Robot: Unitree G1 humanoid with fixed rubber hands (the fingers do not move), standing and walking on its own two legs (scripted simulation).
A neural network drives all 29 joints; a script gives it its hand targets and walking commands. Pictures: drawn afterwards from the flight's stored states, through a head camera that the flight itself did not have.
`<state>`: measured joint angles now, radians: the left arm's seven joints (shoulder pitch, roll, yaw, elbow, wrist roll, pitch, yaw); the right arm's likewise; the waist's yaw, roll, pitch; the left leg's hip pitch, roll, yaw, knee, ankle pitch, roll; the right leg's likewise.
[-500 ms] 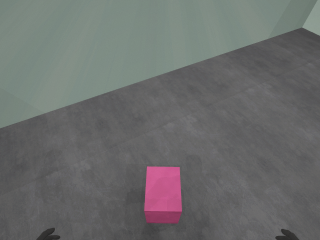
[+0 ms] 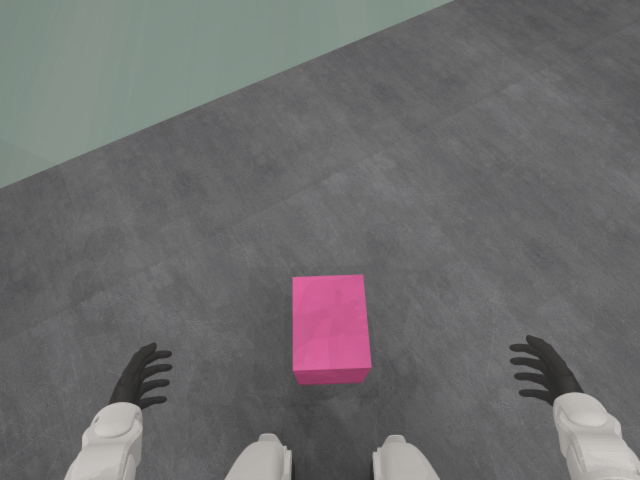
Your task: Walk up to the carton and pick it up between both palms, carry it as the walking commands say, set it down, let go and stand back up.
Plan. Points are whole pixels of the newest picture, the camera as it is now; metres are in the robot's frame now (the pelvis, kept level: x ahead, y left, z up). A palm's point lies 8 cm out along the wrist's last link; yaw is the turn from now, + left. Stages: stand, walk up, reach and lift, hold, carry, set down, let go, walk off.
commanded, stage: reach and lift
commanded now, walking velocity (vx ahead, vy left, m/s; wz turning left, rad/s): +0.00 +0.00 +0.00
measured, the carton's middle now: (329, 333) +0.44 +0.00 -0.61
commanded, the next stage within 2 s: none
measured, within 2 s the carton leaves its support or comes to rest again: neither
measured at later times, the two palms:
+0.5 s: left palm (182, 334) +0.32 +0.23 -0.14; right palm (482, 312) +0.35 -0.23 -0.13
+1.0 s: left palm (227, 281) +0.42 +0.18 -0.19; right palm (430, 266) +0.45 -0.18 -0.19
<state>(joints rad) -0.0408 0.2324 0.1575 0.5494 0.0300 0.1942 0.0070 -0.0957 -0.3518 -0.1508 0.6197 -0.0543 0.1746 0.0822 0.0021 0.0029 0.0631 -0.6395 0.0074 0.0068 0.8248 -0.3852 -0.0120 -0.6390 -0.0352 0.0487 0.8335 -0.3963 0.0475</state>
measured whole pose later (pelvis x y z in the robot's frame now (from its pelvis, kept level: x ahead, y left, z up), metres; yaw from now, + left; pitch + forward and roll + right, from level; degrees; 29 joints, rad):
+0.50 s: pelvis -0.07 -0.02 -0.05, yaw +1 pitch +27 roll +1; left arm -0.68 0.23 0.24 0.71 -0.01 0.25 0.03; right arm -0.75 -0.28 -0.20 0.79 -0.02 0.26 0.02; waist 0.03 -0.01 0.06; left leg -1.17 0.01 -0.04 1.02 -0.31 -0.05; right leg -1.17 -0.01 0.04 1.04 -0.33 0.03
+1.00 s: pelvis -0.05 -0.01 -0.08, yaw +0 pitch +47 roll +0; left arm -0.98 0.11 0.40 0.73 0.10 0.10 0.05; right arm -1.06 -0.19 -0.31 0.82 -0.10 0.11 -0.01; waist 0.04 -0.01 -0.08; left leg -1.57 0.01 -0.04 1.05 -0.31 -0.04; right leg -1.57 0.02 0.07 1.06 -0.32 0.04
